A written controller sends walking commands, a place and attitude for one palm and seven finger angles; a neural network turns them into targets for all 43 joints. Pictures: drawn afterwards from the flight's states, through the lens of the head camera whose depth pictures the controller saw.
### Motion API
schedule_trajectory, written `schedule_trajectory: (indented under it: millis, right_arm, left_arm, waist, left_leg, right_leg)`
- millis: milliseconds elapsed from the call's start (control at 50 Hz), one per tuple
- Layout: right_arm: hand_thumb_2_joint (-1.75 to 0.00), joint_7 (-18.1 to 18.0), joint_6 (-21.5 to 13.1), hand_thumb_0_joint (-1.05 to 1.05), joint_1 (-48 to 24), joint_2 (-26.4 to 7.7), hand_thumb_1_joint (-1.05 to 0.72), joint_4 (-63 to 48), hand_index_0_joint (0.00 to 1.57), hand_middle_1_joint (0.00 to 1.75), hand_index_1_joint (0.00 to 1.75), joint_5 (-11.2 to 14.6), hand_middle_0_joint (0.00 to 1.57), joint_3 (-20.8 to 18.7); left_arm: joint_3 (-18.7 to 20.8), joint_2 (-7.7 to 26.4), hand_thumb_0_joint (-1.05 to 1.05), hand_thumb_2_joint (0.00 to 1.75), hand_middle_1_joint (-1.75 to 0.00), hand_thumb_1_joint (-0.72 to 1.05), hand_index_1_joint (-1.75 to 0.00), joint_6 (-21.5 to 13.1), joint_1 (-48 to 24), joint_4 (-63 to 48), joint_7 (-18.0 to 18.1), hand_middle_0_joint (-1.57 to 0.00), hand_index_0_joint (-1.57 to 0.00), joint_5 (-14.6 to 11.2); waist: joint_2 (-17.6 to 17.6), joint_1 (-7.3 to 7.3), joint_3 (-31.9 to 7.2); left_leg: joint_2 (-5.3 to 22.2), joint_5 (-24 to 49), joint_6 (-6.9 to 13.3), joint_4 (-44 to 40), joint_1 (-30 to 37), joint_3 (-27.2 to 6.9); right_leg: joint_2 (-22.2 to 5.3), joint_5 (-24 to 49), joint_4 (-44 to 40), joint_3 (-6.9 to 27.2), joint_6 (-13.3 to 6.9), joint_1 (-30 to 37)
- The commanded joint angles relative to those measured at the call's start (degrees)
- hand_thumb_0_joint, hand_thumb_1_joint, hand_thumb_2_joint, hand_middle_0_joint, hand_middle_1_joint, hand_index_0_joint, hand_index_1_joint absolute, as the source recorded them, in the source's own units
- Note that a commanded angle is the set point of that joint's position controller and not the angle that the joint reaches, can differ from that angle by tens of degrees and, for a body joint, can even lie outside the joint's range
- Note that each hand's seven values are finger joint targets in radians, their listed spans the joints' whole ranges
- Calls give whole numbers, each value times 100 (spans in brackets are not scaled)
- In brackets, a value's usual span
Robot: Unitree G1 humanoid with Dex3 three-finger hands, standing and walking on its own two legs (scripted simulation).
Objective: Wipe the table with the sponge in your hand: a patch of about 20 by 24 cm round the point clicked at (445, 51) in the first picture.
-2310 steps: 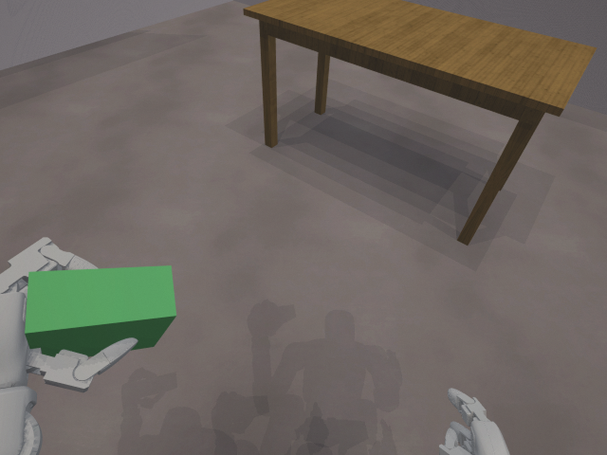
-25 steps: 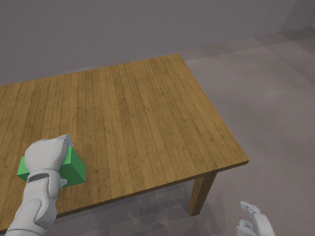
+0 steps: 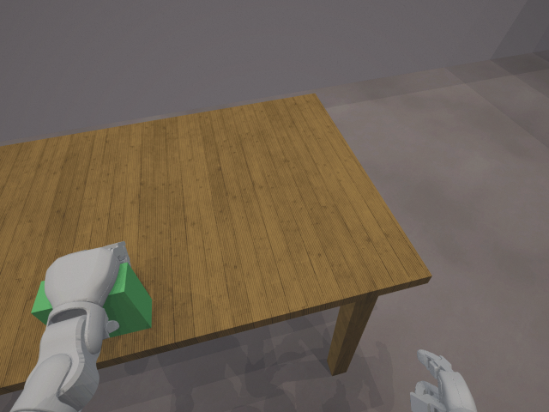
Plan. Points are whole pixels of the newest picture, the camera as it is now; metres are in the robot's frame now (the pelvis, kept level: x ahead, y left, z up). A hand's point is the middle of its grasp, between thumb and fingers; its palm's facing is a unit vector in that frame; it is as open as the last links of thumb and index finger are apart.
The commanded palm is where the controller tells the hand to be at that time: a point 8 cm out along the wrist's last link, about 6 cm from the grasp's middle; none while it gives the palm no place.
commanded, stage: lift the sponge slowly off the table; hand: left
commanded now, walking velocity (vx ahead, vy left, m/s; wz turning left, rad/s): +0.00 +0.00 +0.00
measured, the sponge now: (104, 311) +0.24 +0.31 -0.01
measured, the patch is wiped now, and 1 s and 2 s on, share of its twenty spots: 1.00 1.00 1.00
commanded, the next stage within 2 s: bring the sponge back beside the body in 1.86 s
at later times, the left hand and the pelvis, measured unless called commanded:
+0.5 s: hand (100, 301) +0.24 +0.29 +0.04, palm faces -0.06 -0.09 -0.99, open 9.6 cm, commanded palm +0.22 +0.29 +0.11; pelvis +0.01 +0.00 +0.00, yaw +0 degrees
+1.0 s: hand (100, 290) +0.24 +0.27 +0.08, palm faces -0.02 -0.09 -1.00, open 9.6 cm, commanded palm +0.22 +0.28 +0.14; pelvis +0.00 +0.00 +0.01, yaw +0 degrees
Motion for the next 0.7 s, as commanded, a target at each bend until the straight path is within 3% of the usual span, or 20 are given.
schedule_trajectory:
  millis: [0, 20, 80, 100, 160, 180, 240, 280, 320, 380, 460, 480, 560, 580, 620, 640, 680]
  right_arm:
    - [-90, -47, -342, 0, -742, -647, -90, -904, 20, 30, 30, -38, 20, -262]
    - [-90, -39, -358, 0, -754, -637, -90, -914, 20, 30, 30, -35, 20, -264]
    - [-90, -26, -354, 0, -844, -670, -90, -887, 20, 30, 30, -43, 20, -274]
    - [-90, -30, -366, 0, -794, -643, -90, -908, 20, 30, 30, -55, 20, -283]
    - [-90, -37, -368, 0, -814, -652, -90, -861, 20, 30, 30, -62, 20, -289]
    - [-90, -53, -371, 0, -906, -668, -90, -881, 20, 30, 30, -50, 20, -275]
    - [-90, -51, -365, 0, -885, -632, -90, -852, 20, 30, 30, -60, 20, -277]
    - [-90, -66, -374, 0, -971, -651, -90, -860, 20, 30, 30, -67, 20, -266]
    - [-90, -55, -375, 0, -915, -622, -90, -831, 20, 30, 30, -79, 20, -262]
    - [-90, -55, -385, 0, -1061, -632, -90, -863, 20, 30, 30, -91, 20, -248]
    - [-90, -37, -388, 0, -992, -613, -90, -831, 20, 30, 30, -121, 20, -261]
    - [-90, -45, -404, 0, -1102, -615, -90, -866, 20, 30, 30, -114, 20, -250]
    - [-90, -60, -338, 0, -1083, -617, -90, -786, 20, 30, 30, -135, 20, -228]
    - [-90, -79, -349, 0, -1212, -624, -90, -823, 20, 30, 30, -122, 20, -202]
    - [-90, -93, -359, 0, -1157, -597, -90, -768, 20, 30, 30, -123, 20, -193]
    - [-90, -87, -359, 0, -1186, -601, -90, -778, 20, 30, 30, -124, 20, -187]
    - [-90, -97, -372, 0, -1307, -622, -90, -813, 20, 30, 30, -90, 20, -165]
  left_arm:
    - [427, 836, 0, 130, -160, 10, -160, -140, -194, -770, -35, -120, -120, -105]
    - [341, 735, 0, 130, -160, 10, -160, -156, -141, -809, -38, -120, -120, -124]
    - [642, 1018, 0, 130, -160, 10, -160, -203, -231, -1034, 0, -120, -120, -149]
    - [446, 839, 0, 130, -160, 10, -160, -192, -198, -1079, 3, -120, -120, -150]
    - [556, 974, 0, 130, -160, 10, -160, -182, -310, -1135, 25, -120, -120, -144]
    - [791, 1201, 0, 130, -160, 10, -160, -194, -405, -1289, 45, -120, -120, -173]
    - [593, 1032, 0, 130, -160, 10, -160, -185, -417, -1384, 39, -120, -120, -131]
    - [847, 1282, 0, 130, -160, 10, -160, -176, -547, -1523, 49, -120, -120, -138]
    - [630, 1128, 0, 130, -160, 10, -160, -154, -629, -1573, 37, -120, -120, -73]
    - [781, 1271, 0, 130, -160, 10, -160, -143, -624, -1810, 15, -120, -120, -78]
    - [632, 1179, 0, 130, -160, 10, -160, -150, -694, -1998, -13, -120, -120, -34]
    - [908, 1411, 0, 130, -160, 10, -160, -153, -621, -2146, -1, -120, -120, -53]
    - [883, 1470, 0, 130, -160, 10, -160, -107, -836, -2048, -20, -120, -120, 5]
    - [1031, 1614, 0, 130, -160, 10, -160, -99, -957, -2189, -20, -120, -120, -15]
    - [960, 1563, 0, 130, -160, 10, -160, -67, -970, -2045, -23, -120, -120, 17]
    - [770, 1382, 0, 130, -160, 10, -160, -64, -1032, -2102, -68, -120, -120, -13]
    - [930, 1550, 0, 130, -160, 10, -160, -38, -1055, -2198, -128, -120, -120, -90]
  waist:
    - [-345, 92, -1074]
    - [-375, 68, -1012]
    - [-308, 99, -975]
    - [-312, 66, -967]
    - [-385, 67, -858]
    - [-320, 100, -887]
    - [-214, 82, -887]
    - [-215, 118, -929]
    - [-79, 76, -935]
    - [25, 146, -1002]
    - [28, 111, -1055]
    - [65, 170, -1110]
    - [-93, 125, -866]
    - [30, 145, -880]
    - [112, 143, -842]
    - [143, 124, -838]
    - [213, 133, -849]
  left_leg:
    - [-197, 1897, 184, -397, 276, -89]
    - [-190, 1930, 183, -387, 283, -63]
    - [-166, 2010, 167, -457, 309, -115]
    - [-185, 2011, 191, -427, 329, -80]
    - [-180, 2010, 193, -478, 347, -73]
    - [-176, 2045, 189, -508, 400, -107]
    - [-177, 2197, 189, -518, 501, -83]
    - [-165, 2238, 187, -574, 570, -116]
    - [-165, 2307, 185, -568, 635, -91]
    - [-155, 2440, 182, -636, 777, -125]
    - [-145, 2655, 184, -627, 896, -113]
    - [-139, 2737, 185, -656, 955, -144]
    - [-159, 2482, 188, -735, 864, -83]
    - [-157, 2416, 185, -790, 923, -113]
    - [-159, 2454, 182, -804, 939, -101]
    - [-169, 2505, 183, -815, 995, -98]
    - [-153, 2440, 171, -888, 1047, -150]
  right_leg:
    - [219, 1799, -251, -7, -379, 862]
    - [211, 1907, -259, -14, -364, 831]
    - [229, 1970, -282, 75, -395, 891]
    - [208, 1988, -283, 0, -362, 898]
    - [192, 2046, -330, 9, -354, 908]
    - [211, 2062, -349, 104, -379, 964]
    - [195, 2133, -352, -9, -366, 989]
    - [214, 2118, -389, 84, -385, 1071]
    - [194, 2119, -394, -9, -376, 1047]
    - [214, 2167, -450, 72, -403, 1171]
    - [190, 2335, -465, -9, -391, 1226]
    - [207, 2410, -486, 97, -420, 1329]
    - [178, 2258, -584, 42, -387, 1287]
    - [208, 2102, -628, 143, -415, 1321]
    - [185, 2053, -648, 39, -416, 1308]
    - [182, 2126, -679, 6, -410, 1319]
    - [218, 1948, -730, 92, -427, 1362]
